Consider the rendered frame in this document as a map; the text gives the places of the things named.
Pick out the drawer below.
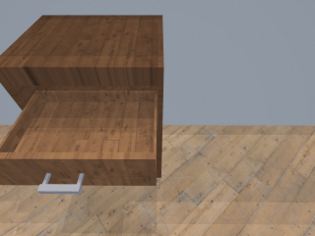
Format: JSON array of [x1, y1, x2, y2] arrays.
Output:
[[0, 90, 158, 186]]

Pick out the handle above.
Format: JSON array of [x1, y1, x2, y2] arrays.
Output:
[[37, 173, 85, 194]]

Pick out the cabinet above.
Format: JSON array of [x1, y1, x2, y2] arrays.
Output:
[[0, 15, 164, 178]]

